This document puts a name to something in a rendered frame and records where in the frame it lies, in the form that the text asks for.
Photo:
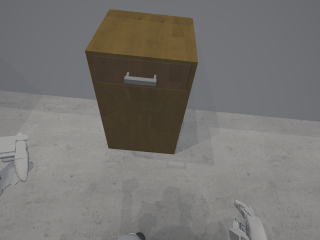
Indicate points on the right robot hand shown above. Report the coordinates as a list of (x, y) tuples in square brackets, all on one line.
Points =
[(250, 229)]

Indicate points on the drawer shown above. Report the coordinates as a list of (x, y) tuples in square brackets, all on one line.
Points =
[(114, 69)]

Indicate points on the handle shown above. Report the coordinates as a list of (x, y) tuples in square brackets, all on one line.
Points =
[(140, 80)]

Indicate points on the left robot hand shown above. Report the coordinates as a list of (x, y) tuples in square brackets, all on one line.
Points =
[(14, 149)]

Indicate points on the cabinet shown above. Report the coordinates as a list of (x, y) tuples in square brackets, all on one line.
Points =
[(141, 118)]

